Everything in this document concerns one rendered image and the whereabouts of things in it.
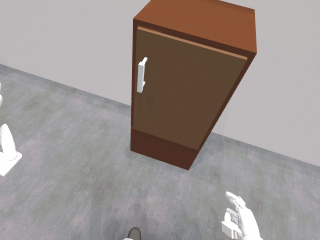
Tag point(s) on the robot left foot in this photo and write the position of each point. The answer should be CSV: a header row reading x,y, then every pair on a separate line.
x,y
134,234

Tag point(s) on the handle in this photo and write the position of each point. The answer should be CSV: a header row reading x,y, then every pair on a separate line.
x,y
140,79

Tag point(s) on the right robot hand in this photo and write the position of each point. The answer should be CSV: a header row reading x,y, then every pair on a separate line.
x,y
243,224

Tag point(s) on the left robot hand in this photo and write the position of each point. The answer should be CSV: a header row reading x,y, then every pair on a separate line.
x,y
9,157

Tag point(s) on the cupboard door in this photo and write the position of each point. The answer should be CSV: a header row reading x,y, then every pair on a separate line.
x,y
186,83

